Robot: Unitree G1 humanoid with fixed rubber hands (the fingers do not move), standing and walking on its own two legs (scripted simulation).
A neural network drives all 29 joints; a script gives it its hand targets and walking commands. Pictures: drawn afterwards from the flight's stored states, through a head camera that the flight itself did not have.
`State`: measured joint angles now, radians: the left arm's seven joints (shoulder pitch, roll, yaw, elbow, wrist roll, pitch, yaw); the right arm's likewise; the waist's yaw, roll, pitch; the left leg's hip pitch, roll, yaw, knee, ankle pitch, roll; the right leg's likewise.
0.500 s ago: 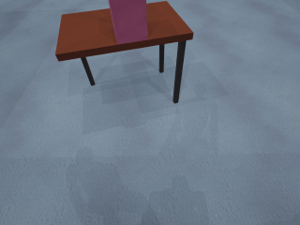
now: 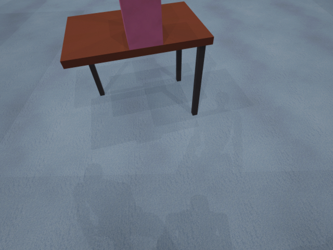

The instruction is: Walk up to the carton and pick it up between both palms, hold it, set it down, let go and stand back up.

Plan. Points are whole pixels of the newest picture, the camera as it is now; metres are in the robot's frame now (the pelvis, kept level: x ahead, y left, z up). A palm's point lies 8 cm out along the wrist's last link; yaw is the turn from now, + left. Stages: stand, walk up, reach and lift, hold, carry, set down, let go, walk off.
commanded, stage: stand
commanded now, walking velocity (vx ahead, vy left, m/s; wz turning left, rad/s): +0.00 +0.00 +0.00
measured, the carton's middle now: (139, 9) +1.20 +0.19 +0.06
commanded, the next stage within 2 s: walk up in 0.40 s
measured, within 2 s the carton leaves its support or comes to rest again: neither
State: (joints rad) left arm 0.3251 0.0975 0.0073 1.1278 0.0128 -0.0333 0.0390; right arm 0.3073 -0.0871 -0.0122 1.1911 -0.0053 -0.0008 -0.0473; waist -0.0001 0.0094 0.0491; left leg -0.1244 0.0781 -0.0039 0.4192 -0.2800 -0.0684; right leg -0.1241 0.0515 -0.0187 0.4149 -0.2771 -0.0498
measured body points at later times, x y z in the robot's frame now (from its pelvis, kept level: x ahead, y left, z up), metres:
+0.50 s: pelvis +0.00 +0.00 +0.00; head +0.02 +0.00 +0.45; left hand -0.02 +0.20 -0.16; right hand -0.04 -0.20 -0.17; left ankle -0.04 +0.16 -0.74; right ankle -0.03 -0.09 -0.74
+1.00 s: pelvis +0.09 +0.09 -0.04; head +0.10 +0.12 +0.41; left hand -0.05 +0.31 -0.20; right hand +0.15 -0.16 -0.17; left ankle +0.19 +0.21 -0.74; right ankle -0.03 -0.08 -0.74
